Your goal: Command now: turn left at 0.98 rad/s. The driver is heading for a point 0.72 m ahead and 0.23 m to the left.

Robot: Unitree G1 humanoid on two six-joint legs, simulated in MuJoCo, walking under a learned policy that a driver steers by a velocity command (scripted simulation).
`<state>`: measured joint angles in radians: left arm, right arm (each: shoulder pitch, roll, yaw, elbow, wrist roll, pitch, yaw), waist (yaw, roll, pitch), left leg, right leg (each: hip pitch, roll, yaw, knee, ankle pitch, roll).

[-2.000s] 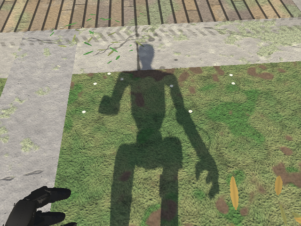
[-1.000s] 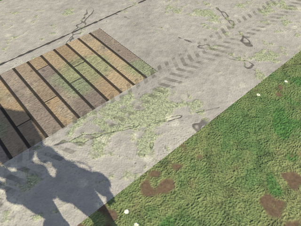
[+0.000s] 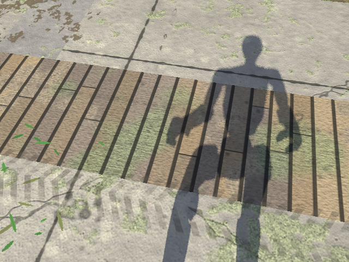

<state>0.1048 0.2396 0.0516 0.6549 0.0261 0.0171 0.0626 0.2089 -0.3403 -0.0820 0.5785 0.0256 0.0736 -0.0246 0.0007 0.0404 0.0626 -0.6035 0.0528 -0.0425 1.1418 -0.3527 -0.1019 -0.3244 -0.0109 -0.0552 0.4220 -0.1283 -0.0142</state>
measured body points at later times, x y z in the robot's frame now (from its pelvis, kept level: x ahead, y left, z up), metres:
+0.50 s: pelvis +0.12 +0.08 +0.01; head +0.12 +0.12 +0.45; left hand +0.21 +0.40 -0.09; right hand +0.23 -0.20 -0.09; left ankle -0.04 +0.13 -0.74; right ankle +0.30 -0.03 -0.68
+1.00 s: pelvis +0.43 +0.25 -0.02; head +0.47 +0.28 +0.43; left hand +0.22 +0.45 -0.14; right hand +0.78 +0.22 -0.05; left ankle +0.48 +0.40 -0.74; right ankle +0.34 +0.03 -0.69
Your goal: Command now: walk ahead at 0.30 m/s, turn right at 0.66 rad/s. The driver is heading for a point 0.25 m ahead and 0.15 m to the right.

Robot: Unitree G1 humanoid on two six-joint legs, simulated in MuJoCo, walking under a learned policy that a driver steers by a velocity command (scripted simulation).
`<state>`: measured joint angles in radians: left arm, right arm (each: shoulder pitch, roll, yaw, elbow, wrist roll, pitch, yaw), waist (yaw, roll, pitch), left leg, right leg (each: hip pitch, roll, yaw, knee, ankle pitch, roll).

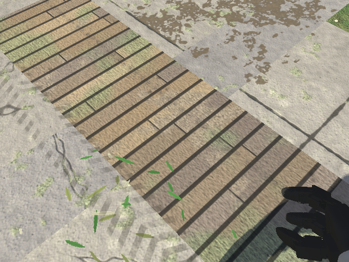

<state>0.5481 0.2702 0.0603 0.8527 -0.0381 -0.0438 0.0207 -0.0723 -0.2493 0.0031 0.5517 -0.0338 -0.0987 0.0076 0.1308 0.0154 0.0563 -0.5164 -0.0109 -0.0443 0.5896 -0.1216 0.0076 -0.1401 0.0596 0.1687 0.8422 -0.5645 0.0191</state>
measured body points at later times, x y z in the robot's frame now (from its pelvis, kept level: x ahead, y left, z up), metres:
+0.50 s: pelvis +0.16 -0.04 +0.01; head +0.20 -0.07 +0.46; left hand +0.43 +0.14 -0.06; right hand +0.19 -0.35 -0.11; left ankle +0.14 +0.12 -0.65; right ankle +0.20 -0.14 -0.72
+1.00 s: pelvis +0.21 -0.01 +0.02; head +0.22 -0.01 +0.47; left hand +0.40 +0.20 -0.11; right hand +0.25 -0.28 -0.11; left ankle +0.23 +0.10 -0.72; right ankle +0.20 -0.15 -0.72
